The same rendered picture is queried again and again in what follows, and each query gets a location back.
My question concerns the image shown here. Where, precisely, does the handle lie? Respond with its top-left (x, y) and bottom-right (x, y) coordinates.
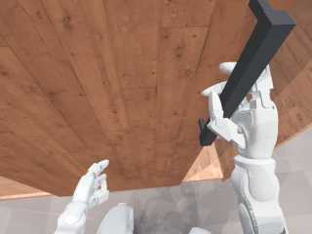
top-left (198, 0), bottom-right (296, 146)

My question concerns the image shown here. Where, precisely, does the right robot hand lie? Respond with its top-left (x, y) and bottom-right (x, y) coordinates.
top-left (201, 61), bottom-right (278, 160)

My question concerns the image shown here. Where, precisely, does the right robot forearm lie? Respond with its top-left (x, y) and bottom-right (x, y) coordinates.
top-left (231, 155), bottom-right (289, 234)

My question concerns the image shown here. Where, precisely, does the left robot hand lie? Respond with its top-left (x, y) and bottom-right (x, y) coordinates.
top-left (71, 159), bottom-right (109, 209)

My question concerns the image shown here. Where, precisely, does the wardrobe door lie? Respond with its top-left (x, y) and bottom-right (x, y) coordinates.
top-left (0, 0), bottom-right (295, 197)
top-left (0, 176), bottom-right (45, 196)

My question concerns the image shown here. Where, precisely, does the robot left thigh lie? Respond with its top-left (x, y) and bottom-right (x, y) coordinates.
top-left (97, 205), bottom-right (134, 234)

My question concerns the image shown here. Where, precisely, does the left robot forearm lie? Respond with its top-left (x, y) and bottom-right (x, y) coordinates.
top-left (54, 201), bottom-right (89, 234)

